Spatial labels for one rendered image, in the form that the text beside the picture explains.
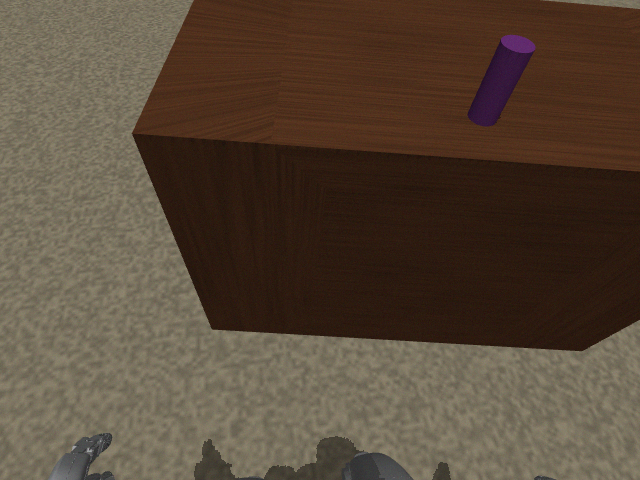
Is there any can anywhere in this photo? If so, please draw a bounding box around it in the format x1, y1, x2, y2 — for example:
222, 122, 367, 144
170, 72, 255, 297
468, 35, 536, 127

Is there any left robot hand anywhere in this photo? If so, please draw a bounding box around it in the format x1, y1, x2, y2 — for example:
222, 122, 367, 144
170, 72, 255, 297
48, 433, 115, 480

